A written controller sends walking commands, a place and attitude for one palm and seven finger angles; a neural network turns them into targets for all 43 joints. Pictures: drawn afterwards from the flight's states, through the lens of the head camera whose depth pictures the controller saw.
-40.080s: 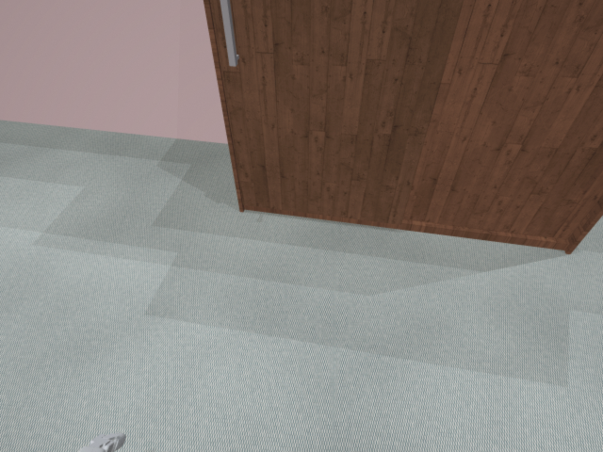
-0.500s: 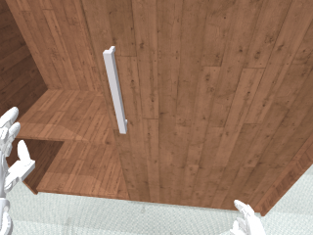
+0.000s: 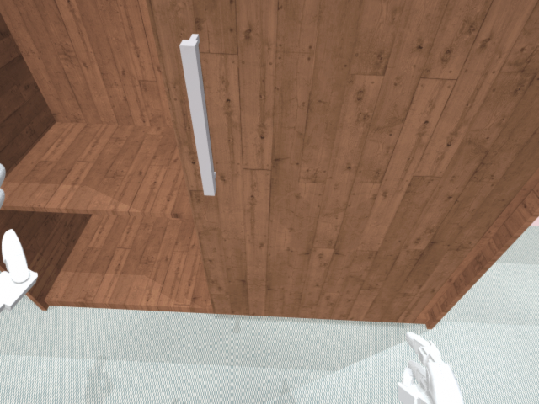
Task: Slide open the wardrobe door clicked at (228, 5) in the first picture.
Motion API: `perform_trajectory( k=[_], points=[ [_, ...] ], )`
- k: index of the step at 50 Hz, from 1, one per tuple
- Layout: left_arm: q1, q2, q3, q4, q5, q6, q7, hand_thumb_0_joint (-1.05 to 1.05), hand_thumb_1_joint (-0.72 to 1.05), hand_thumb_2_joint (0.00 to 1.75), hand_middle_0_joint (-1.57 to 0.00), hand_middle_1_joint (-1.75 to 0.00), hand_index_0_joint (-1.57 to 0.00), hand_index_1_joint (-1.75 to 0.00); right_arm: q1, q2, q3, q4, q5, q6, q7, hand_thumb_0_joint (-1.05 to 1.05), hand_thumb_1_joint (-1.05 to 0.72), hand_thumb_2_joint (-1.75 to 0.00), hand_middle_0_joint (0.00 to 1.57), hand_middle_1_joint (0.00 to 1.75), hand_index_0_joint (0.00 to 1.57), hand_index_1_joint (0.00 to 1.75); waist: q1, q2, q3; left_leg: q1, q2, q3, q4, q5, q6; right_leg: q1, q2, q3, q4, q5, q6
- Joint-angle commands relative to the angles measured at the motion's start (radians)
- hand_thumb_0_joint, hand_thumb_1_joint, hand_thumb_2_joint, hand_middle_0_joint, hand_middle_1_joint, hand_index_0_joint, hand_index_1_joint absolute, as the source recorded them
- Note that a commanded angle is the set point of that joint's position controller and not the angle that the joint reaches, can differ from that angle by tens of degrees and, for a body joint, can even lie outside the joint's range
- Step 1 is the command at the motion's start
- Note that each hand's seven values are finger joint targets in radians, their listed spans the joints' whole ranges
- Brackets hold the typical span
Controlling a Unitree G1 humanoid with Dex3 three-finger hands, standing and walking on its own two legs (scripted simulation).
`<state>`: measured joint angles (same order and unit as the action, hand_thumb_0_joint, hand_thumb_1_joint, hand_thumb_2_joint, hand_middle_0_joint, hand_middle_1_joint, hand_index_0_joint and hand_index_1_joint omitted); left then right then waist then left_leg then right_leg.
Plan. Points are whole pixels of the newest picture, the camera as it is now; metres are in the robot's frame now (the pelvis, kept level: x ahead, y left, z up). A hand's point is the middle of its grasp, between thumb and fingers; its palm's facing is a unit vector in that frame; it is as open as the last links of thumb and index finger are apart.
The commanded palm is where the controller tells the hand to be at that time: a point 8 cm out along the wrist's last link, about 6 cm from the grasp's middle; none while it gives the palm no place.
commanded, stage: step back with the hand held close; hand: left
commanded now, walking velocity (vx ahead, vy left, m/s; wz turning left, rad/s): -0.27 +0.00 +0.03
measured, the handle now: (203, 125) +0.54 +0.17 +0.14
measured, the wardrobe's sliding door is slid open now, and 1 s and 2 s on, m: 0.65 0.65 0.65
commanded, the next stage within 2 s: stop stepping back and stand still in 0.48 s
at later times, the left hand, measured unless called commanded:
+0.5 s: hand out of the picture +0.12 +0.28 +0.18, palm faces +0.47 -0.77 -0.43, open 7.4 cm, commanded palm +0.07 +0.30 +0.19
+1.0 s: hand out of the picture +0.08 +0.34 +0.16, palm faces +0.51 -0.83 -0.21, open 7.4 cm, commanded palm +0.00 +0.35 +0.19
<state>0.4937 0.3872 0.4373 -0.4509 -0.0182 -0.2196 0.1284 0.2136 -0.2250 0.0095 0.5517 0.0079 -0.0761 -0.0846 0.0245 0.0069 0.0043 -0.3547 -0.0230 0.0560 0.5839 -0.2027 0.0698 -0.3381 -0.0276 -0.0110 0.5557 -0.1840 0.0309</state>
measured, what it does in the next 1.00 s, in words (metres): walks backwards: right foot, then left foot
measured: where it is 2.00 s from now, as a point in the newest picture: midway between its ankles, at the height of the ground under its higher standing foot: outside the picture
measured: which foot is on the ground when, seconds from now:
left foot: down 0.00-0.74, up 0.76-0.88, down 0.90-1.00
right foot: down 0.00-0.24, up 0.26-0.44, down 0.46-0.92, up 0.94-1.00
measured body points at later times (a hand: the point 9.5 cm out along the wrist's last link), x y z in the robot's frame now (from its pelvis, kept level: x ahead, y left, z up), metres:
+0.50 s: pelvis -0.08 +0.00 +0.00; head -0.06 +0.03 +0.45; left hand +0.09 +0.32 +0.20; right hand +0.10 -0.22 -0.07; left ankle +0.07 +0.08 -0.72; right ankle -0.15 -0.13 -0.73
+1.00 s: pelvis -0.16 +0.05 +0.00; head -0.17 +0.10 +0.45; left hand +0.05 +0.38 +0.17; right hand -0.01 -0.20 -0.06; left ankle -0.12 +0.13 -0.73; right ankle -0.15 -0.11 -0.69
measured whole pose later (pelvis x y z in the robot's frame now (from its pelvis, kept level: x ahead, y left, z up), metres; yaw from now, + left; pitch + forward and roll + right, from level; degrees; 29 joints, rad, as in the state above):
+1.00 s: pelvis -0.16 +0.05 +0.00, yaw -3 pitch -2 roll -3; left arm 0.29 0.35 0.41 -0.34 -0.03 -0.17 0.18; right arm 0.23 -0.19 0.00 0.69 0.00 -0.15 -0.10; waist 0.03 -0.07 -0.01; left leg -0.32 -0.03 -0.02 0.64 -0.30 0.06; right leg -0.39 -0.01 0.02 0.86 -0.44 0.01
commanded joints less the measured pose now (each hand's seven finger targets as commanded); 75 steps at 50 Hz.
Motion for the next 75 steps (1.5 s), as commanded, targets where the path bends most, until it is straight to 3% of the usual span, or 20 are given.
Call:
perform_trajectory(
  k=[1, 8, 13, 20, 25, 26, 29, 33, 35, 38, 43, 45, 47, 49, 54, 61, 64, 67, 70, 75],
  points=[
    [-0.099, 0.191, 0.110, -0.226, 0.014, -0.077, 0.018, 0.00, 0.90, 0.90, -0.20, -0.30, -0.20, -0.30, -0.085, -0.149, -0.071, -0.150, -0.009, -0.066, -0.007, 0.00, -0.90, -0.90, 0.20, 0.30, 0.20, 0.30, -0.017, 0.002, -0.025, -0.284, 0.118, -0.181, -0.199, -0.446, 0.032, 0.173, -0.038, 0.146, -0.089, -0.161, -0.045],
    [-0.101, 0.208, 0.101, -0.284, -0.006, -0.103, 0.046, 0.00, 0.90, 0.90, -0.20, -0.30, -0.20, -0.30, -0.060, -0.120, -0.054, -0.112, -0.015, -0.085, -0.002, 0.00, -0.90, -0.90, 0.20, 0.30, 0.20, 0.30, -0.033, -0.023, -0.074, 0.021, 0.055, -0.143, -0.004, -0.266, -0.021, -0.136, -0.125, 0.164, -0.207, -0.296, -0.093],
    [-0.088, 0.222, 0.166, -0.308, 0.015, -0.117, 0.042, 0.00, 0.90, 0.90, -0.20, -0.30, -0.20, -0.30, -0.078, -0.136, -0.067, -0.125, -0.026, -0.112, -0.014, 0.00, -0.90, -0.90, 0.20, 0.30, 0.20, 0.30, -0.011, 0.279, -0.095, -0.402, 0.318, -0.461, -0.482, -0.567, 0.091, 0.264, 0.099, 0.018, 0.403, -0.164, -0.011],
    [0.002, 0.167, 0.096, -0.230, -0.021, -0.114, 0.012, 0.00, 0.90, 0.90, -0.20, -0.30, -0.20, -0.30, -0.085, -0.124, -0.072, -0.078, -0.021, -0.133, 0.016, 0.00, -0.90, -0.90, 0.20, 0.30, 0.20, 0.30, -0.012, 0.174, -0.064, -0.103, 0.227, -0.297, -0.365, -0.347, 0.000, 0.144, 0.093, -0.017, -0.103, -0.239, -0.052],
    [-0.149, 0.249, 0.091, -0.254, -0.026, -0.138, 0.022, 0.00, 0.90, 0.90, -0.20, -0.30, -0.20, -0.30, -0.092, -0.078, -0.053, -0.029, -0.034, -0.117, 0.005, 0.00, -0.90, -0.90, 0.20, 0.30, 0.20, 0.30, -0.030, -0.072, -0.176, 0.317, 0.084, -0.036, 0.025, 0.093, -0.089, -0.138, -0.167, 0.156, -0.275, 0.178, -0.111],
    [-0.177, 0.243, 0.073, -0.290, -0.023, -0.134, 0.020, 0.00, 0.90, 0.90, -0.20, -0.30, -0.20, -0.30, -0.096, -0.084, -0.070, -0.022, -0.015, -0.120, -0.005, 0.00, -0.90, -0.90, 0.20, 0.30, 0.20, 0.30, -0.033, -0.170, -0.245, 0.347, 0.065, -0.031, 0.023, 0.140, -0.079, -0.087, -0.113, 0.095, -0.219, 0.266, -0.064],
    [-0.093, 0.255, 0.108, -0.290, -0.032, -0.090, 0.008, 0.00, 0.90, 0.90, -0.20, -0.30, -0.20, -0.30, -0.130, -0.111, -0.071, -0.079, -0.013, -0.098, -0.013, 0.00, -0.90, -0.90, 0.20, 0.30, 0.20, 0.30, -0.021, 0.053, -0.225, 0.336, 0.127, -0.108, -0.142, 0.395, -0.036, -0.044, 0.039, 0.025, -0.106, 0.187, 0.014],
    [0.040, 0.250, 0.177, -0.255, -0.036, -0.072, 0.004, 0.00, 0.90, 0.90, -0.20, -0.30, -0.20, -0.30, -0.146, -0.130, -0.068, -0.125, -0.024, -0.086, -0.003, 0.00, -0.90, -0.90, 0.20, 0.30, 0.20, 0.30, 0.004, 0.330, -0.108, -0.162, 0.186, -0.277, -0.531, -0.578, -0.084, 0.270, 0.165, -0.065, 0.010, -0.334, -0.070],
    [0.071, 0.255, 0.187, -0.236, -0.043, -0.059, -0.002, 0.00, 0.90, 0.90, -0.20, -0.30, -0.20, -0.30, -0.122, -0.112, -0.069, -0.128, -0.023, -0.070, 0.004, 0.00, -0.90, -0.90, 0.20, 0.30, 0.20, 0.30, 0.010, 0.245, -0.102, -0.208, 0.106, -0.153, -0.428, -0.534, -0.131, 0.310, 0.148, -0.070, -0.066, -0.374, -0.103],
    [0.084, 0.264, 0.173, -0.319, -0.058, -0.055, 0.007, 0.00, 0.90, 0.90, -0.20, -0.30, -0.20, -0.30, -0.089, -0.097, -0.088, -0.095, -0.015, -0.052, 0.007, 0.00, -0.90, -0.90, 0.20, 0.30, 0.20, 0.30, -0.008, -0.274, -0.077, 0.105, -0.030, -0.085, 0.496, -0.128, -0.109, -0.330, -0.284, 0.421, -0.449, -0.621, -0.257],
    [-0.216, 0.147, 0.024, -0.160, -0.022, -0.022, 0.033, 0.00, 0.90, 0.90, -0.20, -0.30, -0.20, -0.30, -0.042, -0.105, -0.050, -0.018, -0.019, -0.096, -0.010, 0.00, -0.90, -0.90, 0.20, 0.30, 0.20, 0.30, -0.069, 0.022, 0.002, 0.082, 0.058, -0.057, -0.016, -0.123, -0.065, -0.111, -0.117, 0.065, -0.153, -0.350, -0.099],
    [-0.346, 0.108, -0.035, -0.110, -0.012, -0.022, 0.050, 0.00, 0.90, 0.90, -0.20, -0.30, -0.20, -0.30, -0.030, -0.162, -0.068, -0.012, -0.009, -0.132, -0.024, 0.00, -0.90, -0.90, 0.20, 0.30, 0.20, 0.30, -0.059, 0.278, 0.017, 0.064, 0.187, -0.325, -0.315, -0.294, -0.013, -0.095, 0.015, -0.034, 0.155, -0.304, -0.029],
    [-0.438, 0.174, -0.014, -0.163, 0.009, -0.034, 0.052, 0.00, 0.90, 0.90, -0.20, -0.30, -0.20, -0.30, -0.046, -0.149, -0.068, -0.061, 0.005, -0.139, -0.026, 0.00, -0.90, -0.90, 0.20, 0.30, 0.20, 0.30, -0.045, 0.216, 0.068, 0.065, 0.341, -0.623, -0.426, -0.324, 0.089, -0.220, 0.064, 0.021, 0.359, -0.306, -0.014],
    [-0.353, 0.217, 0.018, -0.267, -0.002, -0.034, 0.039, 0.00, 0.90, 0.90, -0.20, -0.30, -0.20, -0.30, -0.063, -0.106, -0.057, -0.048, -0.019, -0.151, -0.004, 0.00, -0.90, -0.90, 0.20, 0.30, 0.20, 0.30, -0.048, 0.202, -0.018, 0.218, 0.319, -0.653, -0.424, -0.149, -0.029, -0.294, 0.035, 0.068, 0.488, -0.286, -0.034],
    [0.125, 0.221, 0.081, -0.474, -0.020, -0.036, 0.025, 0.00, 0.90, 0.90, -0.20, -0.30, -0.20, -0.30, -0.094, -0.074, -0.038, -0.073, -0.021, -0.149, 0.056, 0.00, -0.90, -0.90, 0.20, 0.30, 0.20, 0.30, -0.017, 0.284, -0.123, 0.137, 0.226, -0.317, -0.396, -0.118, -0.036, -0.103, 0.042, -0.010, 0.352, -0.098, -0.028],
    [0.071, 0.234, 0.144, -0.175, -0.021, 0.007, 0.046, 0.00, 0.90, 0.90, -0.20, -0.30, -0.20, -0.30, -0.068, -0.079, -0.036, -0.064, -0.035, -0.066, -0.005, 0.00, -0.90, -0.90, 0.20, 0.30, 0.20, 0.30, -0.039, 0.212, -0.015, -0.055, 0.210, -0.224, -0.462, -0.433, -0.037, 0.206, 0.106, -0.150, -0.084, -0.224, -0.045],
    [0.017, 0.229, 0.116, -0.079, -0.020, 0.023, 0.041, 0.00, 0.90, 0.90, -0.20, -0.30, -0.20, -0.30, -0.046, -0.100, -0.049, -0.042, -0.034, -0.060, -0.009, 0.00, -0.90, -0.90, 0.20, 0.30, 0.20, 0.30, -0.040, 0.054, -0.048, -0.083, 0.155, -0.175, -0.287, -0.287, -0.045, 0.328, 0.023, -0.047, -0.218, -0.177, -0.084],
    [-0.068, 0.224, 0.061, -0.115, -0.024, 0.008, 0.026, 0.00, 0.90, 0.90, -0.20, -0.30, -0.20, -0.30, -0.050, -0.091, -0.043, -0.039, -0.028, -0.068, 0.010, 0.00, -0.90, -0.90, 0.20, 0.30, 0.20, 0.30, -0.039, -0.163, -0.060, -0.088, 0.071, -0.058, 0.110, -0.032, -0.067, 0.238, -0.249, 0.245, -0.272, 0.038, -0.200],
    [-0.129, 0.156, -0.011, -0.159, -0.018, 0.005, 0.021, 0.00, 0.90, 0.90, -0.20, -0.30, -0.20, -0.30, -0.062, -0.110, -0.059, -0.033, -0.004, -0.095, 0.012, 0.00, -0.90, -0.90, 0.20, 0.30, 0.20, 0.30, -0.039, -0.211, -0.085, 0.005, 0.068, -0.070, 0.071, -0.062, -0.058, 0.174, -0.205, 0.149, -0.184, 0.102, -0.171],
    [-0.089, 0.269, 0.118, -0.372, -0.007, -0.041, 0.044, 0.00, 0.90, 0.90, -0.20, -0.30, -0.20, -0.30, -0.083, -0.111, -0.045, -0.063, -0.016, -0.111, 0.001, 0.00, -0.90, -0.90, 0.20, 0.30, 0.20, 0.30, -0.015, 0.217, -0.094, 0.159, 0.146, -0.175, -0.103, 0.518, -0.024, 0.130, -0.018, -0.016, 0.015, 0.224, -0.042]
  ],
)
